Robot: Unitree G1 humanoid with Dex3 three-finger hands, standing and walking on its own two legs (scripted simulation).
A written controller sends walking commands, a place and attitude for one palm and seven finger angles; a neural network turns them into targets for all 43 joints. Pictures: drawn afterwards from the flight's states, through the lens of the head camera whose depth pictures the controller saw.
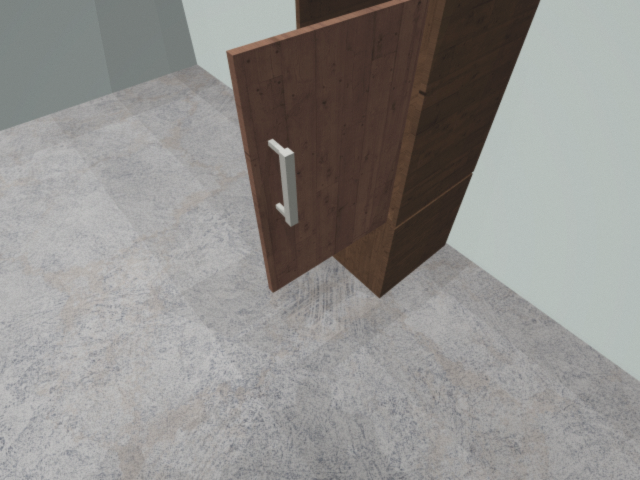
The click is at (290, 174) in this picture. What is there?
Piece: cupboard door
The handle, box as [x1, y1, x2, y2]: [268, 139, 297, 226]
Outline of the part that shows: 271,139 268,141 268,145 279,155 284,202 283,206 280,203 276,204 276,208 285,217 285,221 291,226 297,222 293,152 288,148 284,149 273,139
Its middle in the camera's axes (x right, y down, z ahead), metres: -0.07 -0.10 +0.70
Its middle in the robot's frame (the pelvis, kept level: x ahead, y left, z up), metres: +0.59 +0.10 +0.00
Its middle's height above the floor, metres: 0.78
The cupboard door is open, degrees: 87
